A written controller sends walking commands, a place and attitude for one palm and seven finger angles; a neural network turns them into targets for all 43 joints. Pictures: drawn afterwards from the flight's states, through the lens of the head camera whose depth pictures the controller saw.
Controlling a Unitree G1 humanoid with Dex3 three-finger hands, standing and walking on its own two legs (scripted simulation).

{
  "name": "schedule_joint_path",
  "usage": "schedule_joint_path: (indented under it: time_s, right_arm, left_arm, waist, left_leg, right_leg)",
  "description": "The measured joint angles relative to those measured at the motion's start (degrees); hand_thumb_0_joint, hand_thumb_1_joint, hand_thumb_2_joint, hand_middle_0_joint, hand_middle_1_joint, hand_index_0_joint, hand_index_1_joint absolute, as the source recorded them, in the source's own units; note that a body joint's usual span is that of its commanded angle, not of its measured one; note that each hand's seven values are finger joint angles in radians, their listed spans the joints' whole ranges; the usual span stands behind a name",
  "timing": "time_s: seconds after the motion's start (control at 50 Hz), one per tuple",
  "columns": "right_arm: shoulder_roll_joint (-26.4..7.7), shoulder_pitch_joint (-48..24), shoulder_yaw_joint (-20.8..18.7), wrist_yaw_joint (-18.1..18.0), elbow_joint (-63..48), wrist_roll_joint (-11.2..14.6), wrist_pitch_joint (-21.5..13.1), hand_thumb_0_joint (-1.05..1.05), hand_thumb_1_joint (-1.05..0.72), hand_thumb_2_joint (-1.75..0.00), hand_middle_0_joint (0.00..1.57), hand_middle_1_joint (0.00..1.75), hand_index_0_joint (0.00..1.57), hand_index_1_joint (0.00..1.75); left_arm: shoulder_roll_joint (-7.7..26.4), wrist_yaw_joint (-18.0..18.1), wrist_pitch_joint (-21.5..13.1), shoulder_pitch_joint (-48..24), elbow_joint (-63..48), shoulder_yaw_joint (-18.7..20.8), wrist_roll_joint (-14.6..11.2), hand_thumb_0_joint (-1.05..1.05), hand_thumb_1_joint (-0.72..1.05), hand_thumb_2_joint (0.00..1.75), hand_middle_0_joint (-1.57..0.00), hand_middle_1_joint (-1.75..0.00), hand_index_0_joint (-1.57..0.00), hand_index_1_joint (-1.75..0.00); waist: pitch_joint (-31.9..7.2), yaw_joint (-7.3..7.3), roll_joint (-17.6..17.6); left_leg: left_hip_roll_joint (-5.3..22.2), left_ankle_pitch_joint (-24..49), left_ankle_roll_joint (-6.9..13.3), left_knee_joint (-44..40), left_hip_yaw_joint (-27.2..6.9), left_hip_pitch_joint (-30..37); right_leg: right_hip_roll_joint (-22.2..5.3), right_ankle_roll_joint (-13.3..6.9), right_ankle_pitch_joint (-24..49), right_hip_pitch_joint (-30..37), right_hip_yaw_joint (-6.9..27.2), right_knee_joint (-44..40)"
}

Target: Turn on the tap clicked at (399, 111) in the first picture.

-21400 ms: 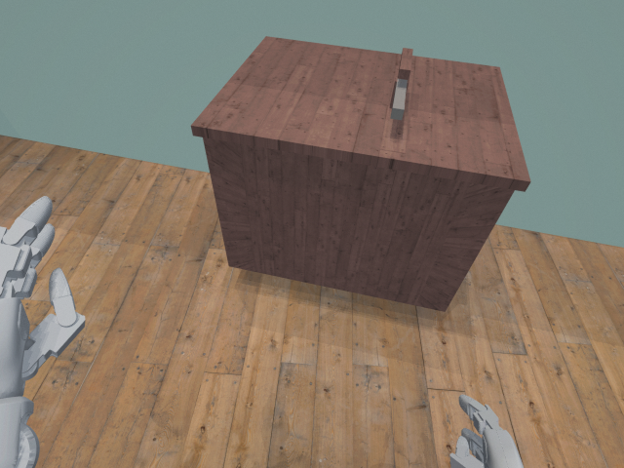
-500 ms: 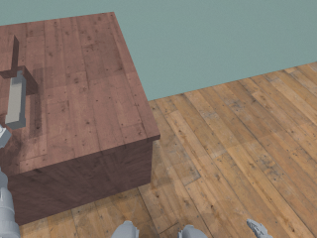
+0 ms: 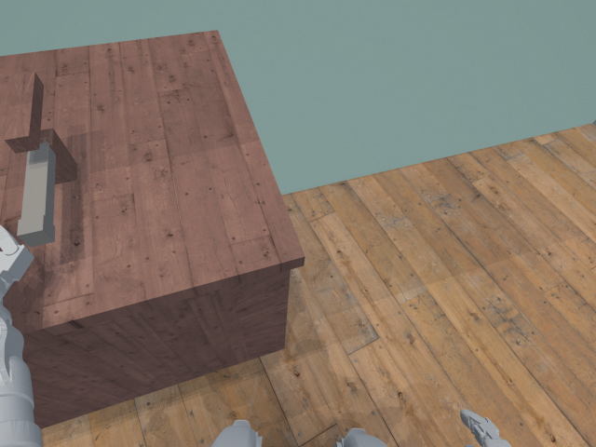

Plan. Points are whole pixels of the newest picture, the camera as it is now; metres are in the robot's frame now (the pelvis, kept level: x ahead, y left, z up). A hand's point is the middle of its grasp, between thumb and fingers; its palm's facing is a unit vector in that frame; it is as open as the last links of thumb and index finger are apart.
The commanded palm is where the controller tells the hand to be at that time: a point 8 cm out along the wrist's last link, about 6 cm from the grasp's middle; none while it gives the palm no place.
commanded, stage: push the lever round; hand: left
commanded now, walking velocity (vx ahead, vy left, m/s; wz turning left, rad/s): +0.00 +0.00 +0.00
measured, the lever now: (36, 231) +0.35 +0.35 +0.07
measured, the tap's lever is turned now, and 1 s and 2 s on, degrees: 0 12 43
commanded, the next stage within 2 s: none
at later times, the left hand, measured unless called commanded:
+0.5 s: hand (39, 253) +0.33 +0.34 +0.06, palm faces +0.60 -0.80 -0.09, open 7.7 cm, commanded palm +0.28 +0.36 +0.06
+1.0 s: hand (67, 247) +0.34 +0.31 +0.06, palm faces +0.65 -0.75 -0.07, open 7.6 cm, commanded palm +0.29 +0.33 +0.06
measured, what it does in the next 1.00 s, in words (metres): stands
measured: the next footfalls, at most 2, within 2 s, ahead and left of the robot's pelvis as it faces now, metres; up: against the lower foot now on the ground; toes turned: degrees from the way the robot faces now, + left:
none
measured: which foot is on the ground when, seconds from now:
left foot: down 0.00-1.00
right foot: down 0.00-1.00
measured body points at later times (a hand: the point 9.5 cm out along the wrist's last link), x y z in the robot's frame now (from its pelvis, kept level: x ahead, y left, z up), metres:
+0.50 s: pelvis +0.01 -0.01 +0.00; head +0.08 +0.01 +0.45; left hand +0.29 +0.38 +0.06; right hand +0.12 -0.27 -0.11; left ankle +0.00 +0.12 -0.69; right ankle +0.00 -0.13 -0.69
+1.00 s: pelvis +0.00 -0.01 +0.00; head +0.06 +0.00 +0.45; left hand +0.30 +0.35 +0.06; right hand +0.12 -0.26 -0.11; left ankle +0.00 +0.12 -0.69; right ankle +0.00 -0.13 -0.69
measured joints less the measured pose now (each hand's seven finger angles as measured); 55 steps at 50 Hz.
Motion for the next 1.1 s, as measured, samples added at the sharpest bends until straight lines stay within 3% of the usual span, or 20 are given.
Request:
schedule_joint_path:
  time_s: [0.08, 0.18, 0.34, 0.68, 0.84, 1.1]
  right_arm:
    - [0.2, -0.1, 0.0, 0.3, -1.0, -0.1, 0.0, 0.01, -0.9, -0.9, 0.2, 0.3, 0.21, 0.3]
    - [0.3, -0.1, 0.0, 0.8, -1.1, -0.4, 0.2, 0.01, -0.9, -0.9, 0.2, 0.3, 0.21, 0.3]
    - [0.1, 0.0, -0.4, 0.6, -0.2, -0.2, 0.6, 0.01, -0.9, -0.9, 0.2, 0.3, 0.21, 0.3]
    - [0.2, -0.1, -0.6, 0.5, 0.2, -0.3, 0.6, 0.01, -0.91, -0.9, 0.2, 0.3, 0.21, 0.3]
    - [0.6, -0.6, -0.4, 0.8, 0.5, -0.6, 0.8, 0.01, -0.91, -0.9, 0.2, 0.3, 0.21, 0.3]
    - [1.0, -0.9, -0.1, 0.9, 0.9, -1.0, 1.6, 0.01, -0.91, -0.9, 0.2, 0.3, 0.21, 0.3]
  left_arm:
    - [-0.7, 1.3, 1.0, 1.0, -0.8, -0.3, 0.5, 0.01, 0.9, 0.9, -0.15, -0.15, -0.15, -0.15]
    - [-1.3, 3.3, -0.2, 1.7, -1.5, 0.3, 1.1, 0.01, 0.9, 0.9, -0.15, -0.15, -0.15, -0.15]
    - [-2.3, 2.7, -0.1, 2.4, -3.3, -1.2, 0.6, 0.01, 0.91, 0.9, -0.15, -0.15, -0.15, -0.15]
    - [-4.2, 5.7, -0.2, 2.2, -4.4, -3.9, 1.6, 0.02, 0.94, 0.91, -0.15, -0.15, -0.15, -0.15]
    - [-7.1, 11.0, -0.6, 0.9, -4.4, -5.5, 2.6, 0.01, 0.94, 0.92, -0.15, -0.15, -0.15, -0.15]
    - [-8.8, 17.7, -0.5, -2.2, -2.2, -7.0, 5.2, 0.0, 0.93, 0.92, -0.15, -0.15, -0.15, -0.15]
  waist:
    - [-0.4, -0.14, 0.0]
    - [-0.6, -0.02, -0.1]
    - [-0.1, 0.47, 0.2]
    - [0.0, 0.41, 0.4]
    - [-0.6, 0.28, 0.3]
    - [-0.5, 0.19, 0.3]
  left_leg:
    - [0.1, 0.1, 0.0, -0.8, 0.3, 0.6]
    - [0.2, -0.2, -0.2, -0.6, 0.3, 0.6]
    - [0.3, -0.4, -0.4, -0.4, 0.0, 1.0]
    - [0.3, 0.0, -0.7, -0.8, -0.2, 1.6]
    - [0.0, 0.3, -0.7, -0.9, -0.1, 1.6]
    - [0.0, 0.6, -0.9, -0.7, -0.5, 1.2]
  right_leg:
    - [0.1, 0.0, 0.1, 0.4, 0.3, -0.6]
    - [0.2, -0.1, -0.3, 0.3, 0.3, -0.2]
    - [0.3, -0.3, -0.5, 0.8, 0.0, -0.1]
    - [0.3, -0.6, -0.3, 1.2, -0.2, -0.1]
    - [0.0, -0.6, -0.4, 1.0, -0.1, 0.3]
    - [0.0, -0.8, -0.3, 0.7, -0.4, 0.7]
